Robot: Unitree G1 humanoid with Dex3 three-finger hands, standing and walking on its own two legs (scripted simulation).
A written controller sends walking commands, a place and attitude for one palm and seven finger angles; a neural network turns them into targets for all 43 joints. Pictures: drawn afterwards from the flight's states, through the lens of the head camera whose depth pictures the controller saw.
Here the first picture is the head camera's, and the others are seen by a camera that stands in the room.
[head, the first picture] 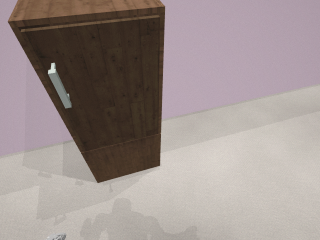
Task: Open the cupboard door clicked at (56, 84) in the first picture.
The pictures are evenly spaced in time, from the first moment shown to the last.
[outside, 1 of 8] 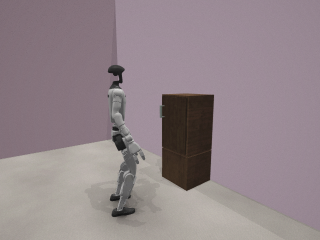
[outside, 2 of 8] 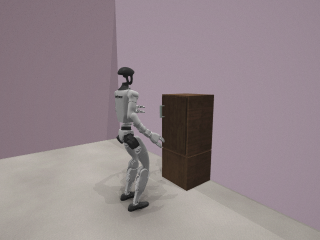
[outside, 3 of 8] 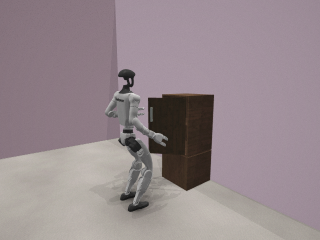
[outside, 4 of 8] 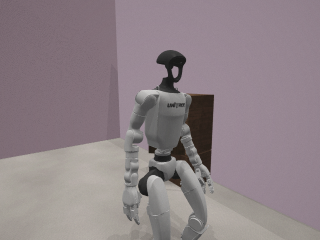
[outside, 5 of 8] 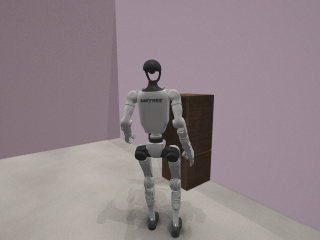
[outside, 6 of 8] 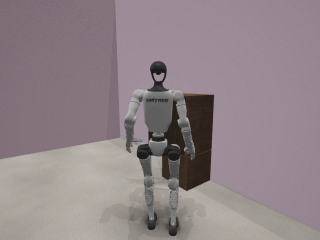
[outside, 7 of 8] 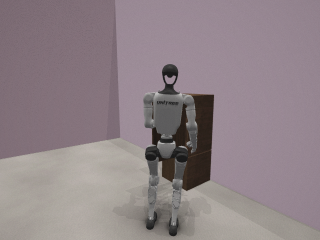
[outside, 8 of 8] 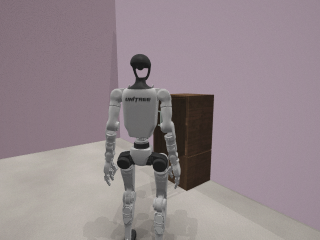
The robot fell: no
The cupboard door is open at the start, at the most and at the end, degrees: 0 90 89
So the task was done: yes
